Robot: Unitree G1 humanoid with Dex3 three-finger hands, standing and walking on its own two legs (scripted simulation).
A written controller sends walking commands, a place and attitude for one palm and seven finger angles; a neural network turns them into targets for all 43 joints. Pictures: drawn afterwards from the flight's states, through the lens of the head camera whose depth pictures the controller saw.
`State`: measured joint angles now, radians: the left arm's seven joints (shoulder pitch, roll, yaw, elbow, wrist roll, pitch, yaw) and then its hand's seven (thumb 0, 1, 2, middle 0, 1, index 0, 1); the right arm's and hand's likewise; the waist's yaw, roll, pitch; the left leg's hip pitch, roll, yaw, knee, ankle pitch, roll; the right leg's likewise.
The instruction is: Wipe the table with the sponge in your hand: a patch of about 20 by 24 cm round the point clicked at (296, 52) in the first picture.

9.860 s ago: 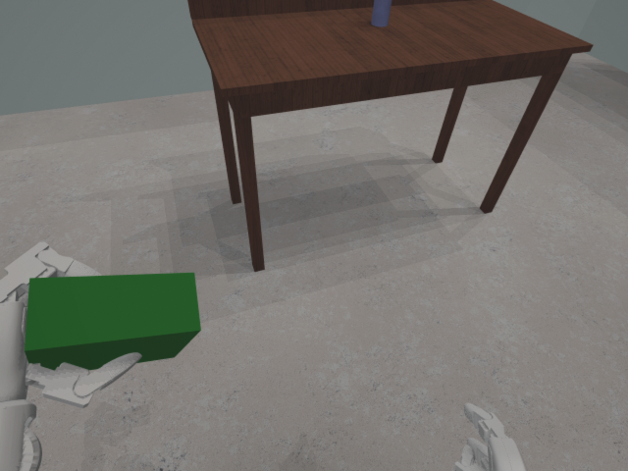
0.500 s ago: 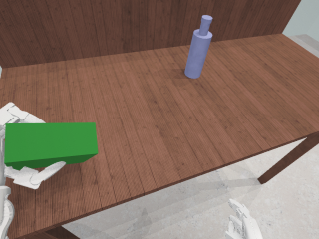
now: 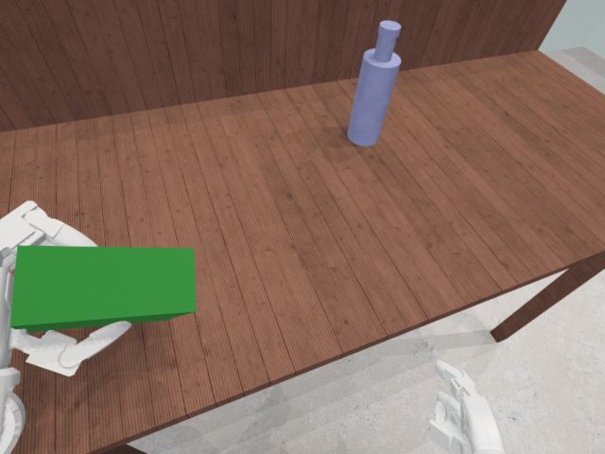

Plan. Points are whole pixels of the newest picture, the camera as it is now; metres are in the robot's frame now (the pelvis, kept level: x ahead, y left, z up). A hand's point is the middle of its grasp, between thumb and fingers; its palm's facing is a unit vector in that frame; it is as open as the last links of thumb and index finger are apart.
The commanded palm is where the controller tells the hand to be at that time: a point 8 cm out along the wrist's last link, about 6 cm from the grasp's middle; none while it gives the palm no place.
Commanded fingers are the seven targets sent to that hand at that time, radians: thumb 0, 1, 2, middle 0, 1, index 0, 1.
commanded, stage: look again from close up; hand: left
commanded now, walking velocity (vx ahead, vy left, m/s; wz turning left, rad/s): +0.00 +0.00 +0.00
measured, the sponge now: (133, 289) +0.23 +0.20 +0.14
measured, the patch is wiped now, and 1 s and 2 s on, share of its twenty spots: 0.00 0.00 0.00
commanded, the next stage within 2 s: shuffle to correct the standing spot in 0.14 s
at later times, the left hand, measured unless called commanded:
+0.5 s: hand (97, 289) +0.22 +0.22 +0.16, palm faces +0.37 -0.84 -0.39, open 10.1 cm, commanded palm +0.16 +0.25 +0.18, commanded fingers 0.00 0.10 1.30 -1.20 -1.60 -1.20 -1.60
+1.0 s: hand (170, 304) +0.21 +0.15 +0.17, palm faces +0.29 -0.85 -0.44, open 10.1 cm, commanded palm +0.15 +0.20 +0.18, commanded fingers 0.00 0.10 1.30 -1.20 -1.60 -1.20 -1.60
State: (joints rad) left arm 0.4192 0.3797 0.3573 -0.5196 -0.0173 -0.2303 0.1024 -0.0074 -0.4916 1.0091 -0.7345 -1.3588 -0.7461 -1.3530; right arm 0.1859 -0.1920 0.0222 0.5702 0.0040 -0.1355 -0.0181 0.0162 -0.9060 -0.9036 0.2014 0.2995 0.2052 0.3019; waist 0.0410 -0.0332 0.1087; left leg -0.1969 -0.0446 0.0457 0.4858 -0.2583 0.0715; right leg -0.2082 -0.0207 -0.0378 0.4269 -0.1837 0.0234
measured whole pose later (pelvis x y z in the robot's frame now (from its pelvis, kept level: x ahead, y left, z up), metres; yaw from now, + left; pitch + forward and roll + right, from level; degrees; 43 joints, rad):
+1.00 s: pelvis -0.02 -0.08 +0.00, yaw -1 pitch +1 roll -1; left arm 0.48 0.41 0.39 -0.59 -0.07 -0.19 0.10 -0.01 -0.49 1.01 -0.73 -1.36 -0.75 -1.35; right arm 0.17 -0.20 -0.02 0.55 0.01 -0.12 -0.04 0.02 -0.91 -0.90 0.20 0.30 0.20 0.30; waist 0.00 -0.01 0.11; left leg -0.31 0.06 0.02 0.55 -0.25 -0.03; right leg -0.32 0.08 -0.07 0.46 -0.17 -0.09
